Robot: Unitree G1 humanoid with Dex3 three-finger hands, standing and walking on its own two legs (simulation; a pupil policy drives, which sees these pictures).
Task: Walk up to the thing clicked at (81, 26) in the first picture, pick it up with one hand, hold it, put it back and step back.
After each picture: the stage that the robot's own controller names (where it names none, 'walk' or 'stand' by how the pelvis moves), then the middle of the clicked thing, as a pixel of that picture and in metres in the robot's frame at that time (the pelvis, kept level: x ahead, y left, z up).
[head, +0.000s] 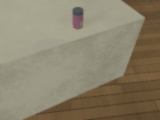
stand; (77, 18) +0.86 +0.06 -0.06
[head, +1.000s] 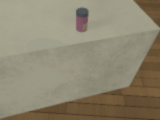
rise first; (81, 20) +0.77 +0.06 -0.03
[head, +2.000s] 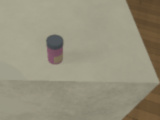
rise first; (55, 50) +0.50 +0.15 -0.02
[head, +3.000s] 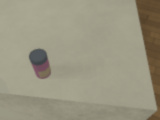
stand; (40, 64) +0.43 +0.21 -0.03
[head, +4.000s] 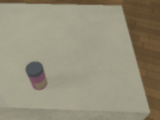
stand; (37, 76) +0.42 +0.21 -0.05
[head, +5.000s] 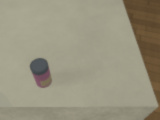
stand; (41, 73) +0.40 +0.19 -0.04
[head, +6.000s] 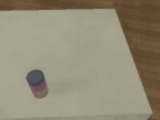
stand; (38, 84) +0.39 +0.21 -0.06
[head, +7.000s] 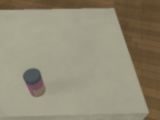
stand; (35, 83) +0.39 +0.22 -0.06
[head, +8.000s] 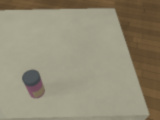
stand; (34, 84) +0.38 +0.22 -0.06
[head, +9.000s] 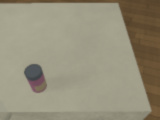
rise first; (36, 79) +0.40 +0.22 -0.06
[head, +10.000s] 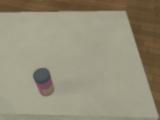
go down; (44, 82) +0.40 +0.21 -0.06
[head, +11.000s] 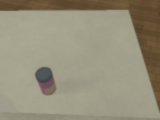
go down; (46, 81) +0.40 +0.21 -0.06
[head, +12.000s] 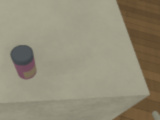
go down; (24, 63) +0.41 +0.19 -0.01
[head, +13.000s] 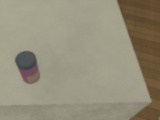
approach; (28, 68) +0.41 +0.20 -0.01
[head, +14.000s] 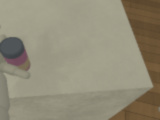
close in; (16, 56) +0.42 +0.21 +0.03
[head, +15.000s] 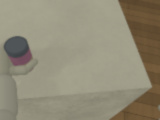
lift; (20, 56) +0.42 +0.19 +0.03
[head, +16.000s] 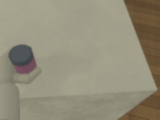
lift; (25, 64) +0.39 +0.19 +0.03
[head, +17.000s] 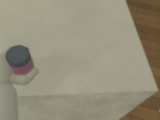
lift; (22, 64) +0.39 +0.20 +0.03
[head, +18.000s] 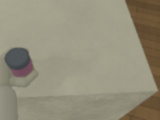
lift; (22, 66) +0.38 +0.20 +0.03
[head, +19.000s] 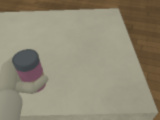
hold; (30, 72) +0.31 +0.17 +0.14
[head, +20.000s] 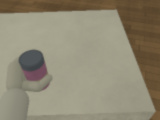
crouch; (35, 71) +0.33 +0.16 +0.12
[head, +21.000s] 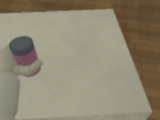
crouch; (26, 57) +0.38 +0.19 +0.13
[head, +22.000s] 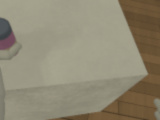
lower; (3, 39) +0.47 +0.21 +0.05
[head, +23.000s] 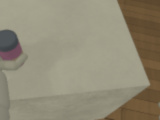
lower; (10, 50) +0.44 +0.21 +0.03
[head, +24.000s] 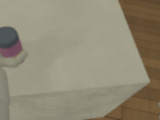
lower; (10, 47) +0.45 +0.21 +0.04
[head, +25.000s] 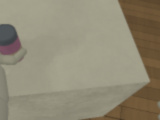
lower; (9, 45) +0.45 +0.21 +0.04
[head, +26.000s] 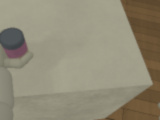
loosen; (16, 48) +0.44 +0.19 +0.04
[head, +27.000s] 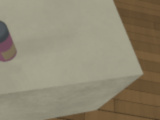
rise; (0, 42) +0.45 +0.21 +0.05
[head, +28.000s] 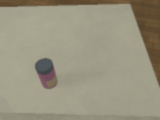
sink last; (47, 74) +0.41 +0.19 +0.00
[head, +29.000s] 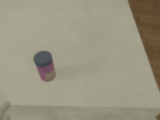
stand; (45, 66) +0.43 +0.19 +0.00
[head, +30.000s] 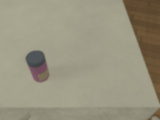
stand; (38, 67) +0.42 +0.20 +0.01
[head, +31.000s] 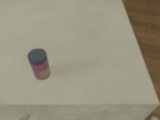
stand; (39, 64) +0.43 +0.20 +0.01
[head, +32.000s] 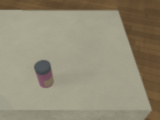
stand; (44, 74) +0.44 +0.19 -0.06
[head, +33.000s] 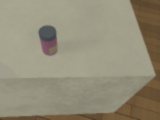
walk; (48, 41) +0.52 +0.15 -0.04
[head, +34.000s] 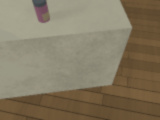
walk; (41, 9) +0.75 +0.25 -0.03
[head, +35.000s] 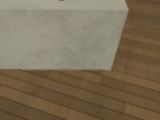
stand; out of the picture +1.08 +0.20 -0.03
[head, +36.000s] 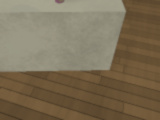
stand; out of the picture +1.07 +0.20 -0.05
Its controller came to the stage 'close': yes
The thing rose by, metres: 0.19
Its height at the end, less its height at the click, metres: +0.00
